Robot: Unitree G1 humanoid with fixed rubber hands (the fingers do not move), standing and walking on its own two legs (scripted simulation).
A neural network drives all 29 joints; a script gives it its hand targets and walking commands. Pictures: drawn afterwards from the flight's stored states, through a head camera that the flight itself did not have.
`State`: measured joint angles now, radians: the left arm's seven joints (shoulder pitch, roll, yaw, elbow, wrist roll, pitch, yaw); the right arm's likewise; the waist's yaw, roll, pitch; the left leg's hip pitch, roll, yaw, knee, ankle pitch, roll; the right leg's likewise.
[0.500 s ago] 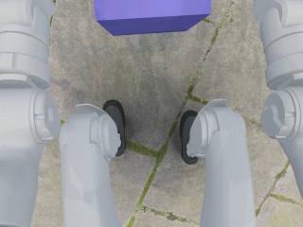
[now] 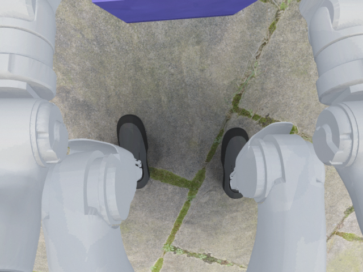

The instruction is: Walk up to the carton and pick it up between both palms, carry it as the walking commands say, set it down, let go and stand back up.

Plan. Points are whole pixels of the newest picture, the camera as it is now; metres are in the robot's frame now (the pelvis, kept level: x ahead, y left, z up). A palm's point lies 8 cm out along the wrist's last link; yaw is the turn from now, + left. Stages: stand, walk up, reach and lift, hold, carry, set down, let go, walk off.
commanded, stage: reach and lift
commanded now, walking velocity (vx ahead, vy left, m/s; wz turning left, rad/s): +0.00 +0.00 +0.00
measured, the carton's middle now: out of the picture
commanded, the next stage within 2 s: none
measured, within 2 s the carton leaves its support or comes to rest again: leaves its support in 1.48 s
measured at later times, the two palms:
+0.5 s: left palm out of the picture +0.57 +0.19 -0.18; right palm out of the picture +0.56 -0.14 -0.19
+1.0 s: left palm out of the picture +0.57 +0.19 -0.19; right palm out of the picture +0.56 -0.14 -0.19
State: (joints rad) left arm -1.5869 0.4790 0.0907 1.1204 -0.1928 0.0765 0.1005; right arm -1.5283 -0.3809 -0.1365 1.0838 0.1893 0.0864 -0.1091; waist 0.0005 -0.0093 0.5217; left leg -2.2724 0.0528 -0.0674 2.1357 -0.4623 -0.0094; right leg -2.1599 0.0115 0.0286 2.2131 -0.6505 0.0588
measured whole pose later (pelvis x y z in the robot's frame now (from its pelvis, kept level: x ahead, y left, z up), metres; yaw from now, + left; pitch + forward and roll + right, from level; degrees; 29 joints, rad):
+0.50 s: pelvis +0.00 +0.00 +0.00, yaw +0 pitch +34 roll -2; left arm -1.62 0.44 0.06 1.12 -0.19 0.09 0.07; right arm -1.55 -0.33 -0.12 1.08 0.19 0.09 -0.08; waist 0.00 -0.02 0.52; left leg -2.27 0.05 -0.07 2.14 -0.46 -0.01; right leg -2.16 0.01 0.03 2.21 -0.65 0.06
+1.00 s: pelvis +0.00 +0.00 +0.00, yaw +0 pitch +34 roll -2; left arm -1.63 0.43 0.14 1.13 -0.19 0.11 0.03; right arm -1.56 -0.32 -0.12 1.08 0.19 0.11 -0.06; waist 0.00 -0.02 0.52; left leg -2.27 0.05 -0.07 2.14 -0.47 -0.01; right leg -2.16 0.02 0.03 2.22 -0.66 0.06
